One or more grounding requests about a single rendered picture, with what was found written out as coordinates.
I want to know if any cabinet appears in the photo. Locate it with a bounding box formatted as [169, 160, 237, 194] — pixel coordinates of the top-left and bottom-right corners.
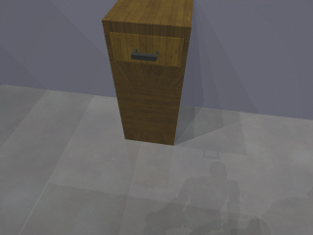
[102, 0, 194, 146]

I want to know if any drawer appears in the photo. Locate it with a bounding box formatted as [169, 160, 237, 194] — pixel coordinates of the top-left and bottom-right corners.
[110, 32, 184, 67]

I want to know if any handle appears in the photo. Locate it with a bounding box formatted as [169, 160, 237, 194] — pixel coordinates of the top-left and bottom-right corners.
[131, 48, 158, 62]

